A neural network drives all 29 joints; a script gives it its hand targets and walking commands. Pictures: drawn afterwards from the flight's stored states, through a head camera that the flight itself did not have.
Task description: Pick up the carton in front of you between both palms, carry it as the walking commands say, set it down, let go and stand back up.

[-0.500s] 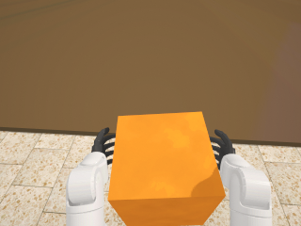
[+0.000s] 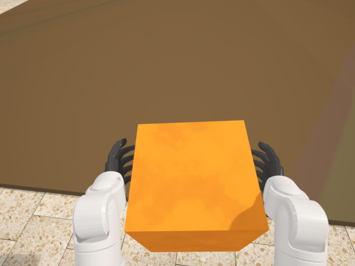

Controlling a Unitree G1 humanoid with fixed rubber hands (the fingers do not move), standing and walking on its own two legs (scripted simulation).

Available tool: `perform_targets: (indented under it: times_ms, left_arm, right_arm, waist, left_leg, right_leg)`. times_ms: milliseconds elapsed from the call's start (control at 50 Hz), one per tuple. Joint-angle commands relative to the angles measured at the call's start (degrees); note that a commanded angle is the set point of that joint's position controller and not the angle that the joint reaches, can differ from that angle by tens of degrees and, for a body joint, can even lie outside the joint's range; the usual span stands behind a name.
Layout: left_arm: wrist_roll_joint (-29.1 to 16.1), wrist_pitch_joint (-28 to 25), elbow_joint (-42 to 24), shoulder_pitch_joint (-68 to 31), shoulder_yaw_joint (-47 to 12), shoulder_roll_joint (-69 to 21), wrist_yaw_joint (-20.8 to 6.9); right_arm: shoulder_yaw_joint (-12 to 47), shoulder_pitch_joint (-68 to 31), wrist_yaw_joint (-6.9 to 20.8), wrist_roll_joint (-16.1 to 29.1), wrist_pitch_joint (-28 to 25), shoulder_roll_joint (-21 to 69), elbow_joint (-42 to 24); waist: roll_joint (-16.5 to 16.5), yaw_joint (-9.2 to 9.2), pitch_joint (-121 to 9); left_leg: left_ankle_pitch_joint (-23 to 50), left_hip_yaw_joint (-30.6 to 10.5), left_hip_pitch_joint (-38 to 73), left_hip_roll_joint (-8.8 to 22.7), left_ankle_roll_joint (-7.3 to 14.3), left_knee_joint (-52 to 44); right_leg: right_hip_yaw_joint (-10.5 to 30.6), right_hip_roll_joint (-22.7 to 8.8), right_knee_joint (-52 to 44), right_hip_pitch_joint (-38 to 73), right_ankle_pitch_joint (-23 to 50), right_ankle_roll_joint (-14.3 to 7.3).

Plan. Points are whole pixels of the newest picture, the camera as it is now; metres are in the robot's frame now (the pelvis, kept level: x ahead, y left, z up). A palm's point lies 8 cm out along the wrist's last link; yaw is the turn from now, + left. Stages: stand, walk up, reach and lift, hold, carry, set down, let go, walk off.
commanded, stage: carry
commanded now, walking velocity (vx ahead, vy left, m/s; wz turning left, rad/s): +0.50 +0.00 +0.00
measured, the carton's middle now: (192, 193) +0.28 +0.00 +0.04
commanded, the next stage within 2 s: none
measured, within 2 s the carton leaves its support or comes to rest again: neither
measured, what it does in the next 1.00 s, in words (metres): walks ahead: left foot, then right foot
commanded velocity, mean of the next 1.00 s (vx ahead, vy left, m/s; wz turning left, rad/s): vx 0.50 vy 0.00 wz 0.00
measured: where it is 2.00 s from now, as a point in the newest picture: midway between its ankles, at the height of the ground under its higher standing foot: (188, 126)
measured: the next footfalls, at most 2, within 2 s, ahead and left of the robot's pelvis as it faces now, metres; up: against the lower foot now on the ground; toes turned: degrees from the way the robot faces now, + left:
left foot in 0.06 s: +0.23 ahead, +0.10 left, +0.00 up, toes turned +9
right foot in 0.52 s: +0.49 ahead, -0.08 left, +0.00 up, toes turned -7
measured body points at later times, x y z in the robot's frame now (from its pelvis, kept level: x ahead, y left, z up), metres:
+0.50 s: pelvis +0.32 +0.01 -0.01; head +0.38 +0.01 +0.44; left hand +0.73 +0.16 +0.16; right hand +0.72 -0.14 +0.16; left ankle +0.19 +0.09 -0.73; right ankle +0.45 -0.09 -0.72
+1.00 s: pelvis +0.67 +0.02 +0.01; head +0.77 +0.01 +0.45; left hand +1.09 +0.16 +0.14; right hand +1.07 -0.14 +0.13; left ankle +0.77 +0.10 -0.68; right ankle +0.49 -0.08 -0.60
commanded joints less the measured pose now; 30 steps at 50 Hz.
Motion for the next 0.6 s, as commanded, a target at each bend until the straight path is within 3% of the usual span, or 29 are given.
perform_targets:
  times_ms: [0,20,40,60,80,100,120,140,160,200,320,400,440,460,480,500,520,540,560,580]
  left_arm:
    - [-22.77,3.19,-3.19,-31.33,-39.38,-38.92,-13.35]
    - [-22.73,4.06,-2.71,-34.03,-39.0,-36.87,-12.86]
    - [-22.83,4.96,-1.92,-37.2,-38.64,-35.26,-12.41]
    - [-23.25,5.97,-0.98,-41.01,-38.23,-33.94,-12.06]
    - [-24.57,6.92,-0.47,-45.05,-38.59,-35.21,-11.75]
    - [-25.19,7.6,1.38,-48.72,-37.64,-35.43,-11.49]
    - [-25.96,8.1,2.22,-50.98,-36.96,-37.0,-11.26]
    - [-26.4,8.39,3.4,-53.62,-36.17,-38.53,-11.09]
    - [-26.29,8.58,5.25,-55.28,-35.31,-40.01,-10.91]
    - [-25.34,8.77,9.83,-57.73,-34.13,-42.13,-10.62]
    - [-24.67,7.53,19.7,-70.24,-31.58,-45.95,-9.94]
    - [-25.6,7.43,25.67,-76.58,-28.91,-47.59,-9.59]
    - [-25.87,7.58,28.18,-78.79,-27.01,-48.37,-9.74]
    - [-25.98,7.72,29.43,-79.64,-25.95,-48.78,-9.91]
    - [-25.98,7.82,30.92,-79.85,-24.91,-49.27,-10.16]
    - [-25.91,7.82,32.25,-79.87,-23.81,-49.49,-10.47]
    - [-25.69,7.64,33.34,-79.29,-22.71,-49.58,-10.75]
    - [-25.46,7.84,35.13,-79.99,-21.11,-48.96,-10.91]
    - [-25.82,7.73,35.84,-78.34,-20.75,-50.16,-11.11]
    - [-26.62,7.4,33.3,-80.01,-20.99,-52.28,-11.42]
  right_arm:
    - [40.43,-37.21,13.44,24.43,1.5,40.26,-3.9]
    - [39.43,-39.11,13.25,24.47,2.26,38.62,-2.58]
    - [38.13,-41.03,13.07,24.44,3.02,36.9,-0.86]
    - [36.73,-43.32,12.88,24.31,3.89,35.23,0.37]
    - [35.81,-46.88,12.72,24.48,4.45,33.59,2.37]
    - [35.9,-49.3,12.53,25.83,5.22,35.34,3.28]
    - [35.66,-52.22,12.47,26.98,5.71,36.68,3.28]
    - [35.71,-55.69,12.51,28.02,6.04,38.69,3.52]
    - [35.57,-59.31,12.59,28.88,6.25,40.41,4.11]
    - [34.92,-64.91,12.85,29.75,6.4,43.01,7.26]
    - [31.66,-77.1,13.4,30.07,5.67,46.58,16.94]
    - [27.98,-82.11,12.52,29.29,5.44,47.08,22.56]
    - [26.25,-83.87,12.06,28.6,5.43,47.54,24.86]
    - [25.53,-84.71,11.85,28.21,5.46,47.88,25.88]
    - [24.8,-85.24,11.6,27.91,5.57,48.28,26.9]
    - [24.19,-85.51,11.39,27.56,5.7,48.6,27.9]
    - [23.92,-87.72,11.28,27.34,5.85,49.32,27.83]
    - [23.23,-86.72,11.15,26.67,6.22,50.85,30.06]
    - [21.64,-86.54,10.83,25.64,6.21,50.15,30.88]
    - [21.41,-87.74,10.43,24.97,5.98,50.78,29.64]
  waist:
    - [-8.94,0.38,-7.76]
    - [-7.92,-0.7,-10.53]
    - [-4.78,-2.26,-14.62]
    - [2.75,-4.12,-19.69]
    - [17.83,-3.25,-23.34]
    - [17.16,-3.92,-21.94]
    - [13.85,-3.92,-21.88]
    - [6.37,-3.96,-22.16]
    - [3.23,-3.39,-21.44]
    - [4.1,-2.37,-22.6]
    - [6.35,-2.9,-19.24]
    - [8.44,-3.95,-17.98]
    - [9.17,-3.48,-17.73]
    - [9.27,-2.25,-18.71]
    - [8.06,0.38,-20.8]
    - [4.98,3.83,-24.29]
    - [-3.67,5.26,-28.69]
    - [-14.27,3.72,-32.38]
    - [-18.42,6.03,-34.03]
    - [-14.97,6.45,-32.19]
  left_leg:
    - [-0.02,3.39,8.19,-3.6,1.74,-2.98]
    - [-1.46,5.9,16.28,-6.18,1.93,-5.18]
    - [-5.06,5.75,27.88,-6.78,2.01,-5.85]
    - [-13.7,-11.18,38.44,4.24,4.43,-7.59]
    - [-17.87,-37.67,50.89,17.56,13.5,-13.77]
    - [-10.79,-40.02,49.88,17.8,14.54,-17.02]
    - [-2.4,-33.88,48.23,16.7,14.32,-14.51]
    - [2.59,-28.76,45.91,15.41,12.71,-12.9]
    - [5.56,-24.66,42.05,14.48,11.45,-12.79]
    - [4.49,-20.08,39.41,13.0,9.93,-13.98]
    - [10.48,-11.2,40.05,9.57,10.56,-14.23]
    - [18.24,-6.49,41.02,6.77,9.49,-10.34]
    - [22.61,-5.1,42.46,6.28,8.05,-7.32]
    - [28.44,-4.11,42.74,6.2,7.03,-3.5]
    - [33.11,-1.95,40.91,5.31,5.26,3.81]
    - [30.53,0.45,35.84,3.61,3.12,14.26]
    - [11.44,-1.37,21.5,1.06,0.88,27.04]
    - [-25.08,-4.97,3.07,-5.17,-0.04,38.5]
    - [-29.94,-8.69,-8.99,-8.46,0.22,50.74]
    - [-27.47,-11.37,-14.67,-5.66,1.65,52.95]
  right_leg:
    - [1.5,-12.08,5.64,3.11,45.5,-4.51]
    - [-1.36,-10.52,13.88,1.46,48.76,-3.36]
    - [-2.24,-7.97,25.14,-3.8,43.82,-2.26]
    - [-1.1,-5.3,39.89,-14.09,27.25,-0.97]
    - [3.41,2.82,55.6,-34.46,0.64,0.63]
    - [10.53,2.41,64.73,-40.46,-7.24,-0.53]
    - [12.32,-0.03,68.03,-43.21,-5.45,-2.12]
    - [13.56,-2.26,65.68,-43.61,-2.13,-3.08]
    - [13.45,-3.55,62.63,-43.12,0.15,-3.25]
    - [12.28,-4.13,57.83,-41.49,2.82,-2.69]
    - [7.74,-3.43,41.19,-46.12,8.54,-1.12]
    - [3.77,-0.39,28.5,-41.75,14.56,-1.88]
    - [2.93,0.82,22.44,-38.78,16.91,-2.76]
    - [2.23,2.15,19.7,-34.87,17.39,-3.47]
    - [0.34,4.21,15.87,-26.73,19.26,-3.94]
    - [-0.76,4.49,12.02,-14.16,21.7,-4.0]
    - [12.33,-6.3,15.86,2.67,33.44,-5.64]
    - [33.63,-19.71,18.05,18.27,52.25,-12.47]
    - [41.17,-21.28,14.29,23.18,44.69,-18.8]
    - [38.91,-19.54,14.33,23.35,39.6,-17.66]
